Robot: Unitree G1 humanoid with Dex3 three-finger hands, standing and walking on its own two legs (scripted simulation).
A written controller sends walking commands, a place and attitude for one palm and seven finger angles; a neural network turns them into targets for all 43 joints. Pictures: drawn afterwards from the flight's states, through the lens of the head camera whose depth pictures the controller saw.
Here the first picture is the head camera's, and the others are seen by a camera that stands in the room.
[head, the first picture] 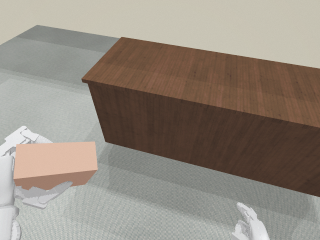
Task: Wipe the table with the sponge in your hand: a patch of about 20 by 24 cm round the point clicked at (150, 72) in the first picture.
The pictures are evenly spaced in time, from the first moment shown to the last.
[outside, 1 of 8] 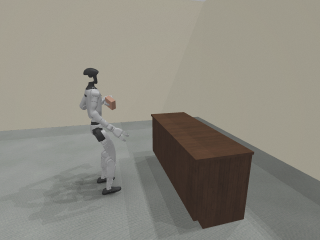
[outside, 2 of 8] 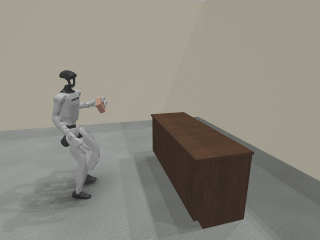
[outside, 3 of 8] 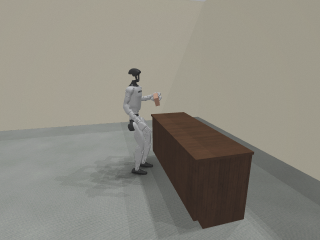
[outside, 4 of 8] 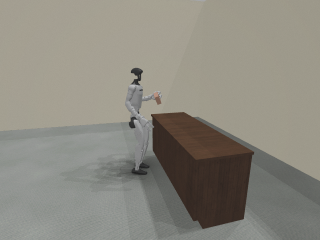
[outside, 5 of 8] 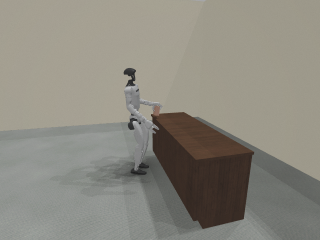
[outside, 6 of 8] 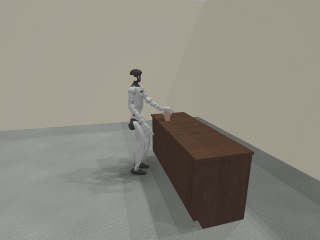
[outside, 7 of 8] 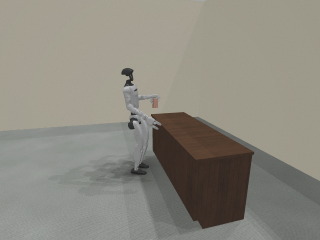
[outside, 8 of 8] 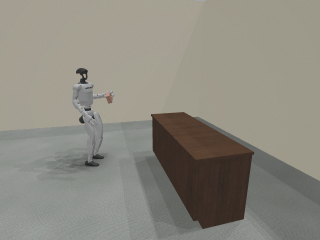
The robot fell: no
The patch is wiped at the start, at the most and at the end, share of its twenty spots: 0.00 0.95 0.95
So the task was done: yes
